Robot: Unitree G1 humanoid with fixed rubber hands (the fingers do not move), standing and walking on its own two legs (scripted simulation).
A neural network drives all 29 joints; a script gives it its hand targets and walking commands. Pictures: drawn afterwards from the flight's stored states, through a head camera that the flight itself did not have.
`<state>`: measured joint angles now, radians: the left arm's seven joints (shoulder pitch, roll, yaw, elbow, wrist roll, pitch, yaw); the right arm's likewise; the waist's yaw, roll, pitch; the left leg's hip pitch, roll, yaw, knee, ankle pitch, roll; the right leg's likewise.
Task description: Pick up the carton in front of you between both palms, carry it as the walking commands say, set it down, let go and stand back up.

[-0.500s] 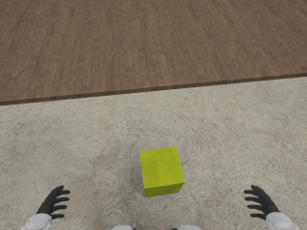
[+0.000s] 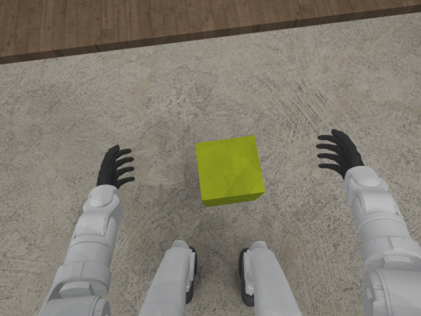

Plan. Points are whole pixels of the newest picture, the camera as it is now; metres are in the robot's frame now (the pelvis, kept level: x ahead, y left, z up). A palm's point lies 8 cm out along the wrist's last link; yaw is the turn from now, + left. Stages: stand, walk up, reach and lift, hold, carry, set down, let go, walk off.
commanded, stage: reach and lift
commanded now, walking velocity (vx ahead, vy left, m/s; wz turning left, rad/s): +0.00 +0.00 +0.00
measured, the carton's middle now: (227, 174) +0.47 -0.02 -0.57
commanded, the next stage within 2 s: none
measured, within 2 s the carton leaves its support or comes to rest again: neither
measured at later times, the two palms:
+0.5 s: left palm (151, 146) +0.45 +0.18 -0.18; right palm (308, 123) +0.51 -0.20 -0.17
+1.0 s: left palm (169, 169) +0.45 +0.18 -0.41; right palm (284, 158) +0.49 -0.20 -0.41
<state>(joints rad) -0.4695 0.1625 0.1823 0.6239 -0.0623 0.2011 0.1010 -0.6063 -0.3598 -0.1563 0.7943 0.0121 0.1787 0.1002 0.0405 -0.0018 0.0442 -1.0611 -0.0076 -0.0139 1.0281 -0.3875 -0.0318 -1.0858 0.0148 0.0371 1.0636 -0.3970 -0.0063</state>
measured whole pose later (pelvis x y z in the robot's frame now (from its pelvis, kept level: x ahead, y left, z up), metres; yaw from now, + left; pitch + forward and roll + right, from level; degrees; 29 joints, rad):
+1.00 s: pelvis -0.06 +0.00 -0.26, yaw +4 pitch +44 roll +5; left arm -1.23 0.17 0.25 0.87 -0.17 0.12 0.20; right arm -1.39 -0.48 -0.06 1.10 0.13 0.10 0.01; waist 0.03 0.02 0.15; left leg -2.18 -0.06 0.00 1.92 -0.53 -0.07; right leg -2.22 0.04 0.08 1.97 -0.53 0.01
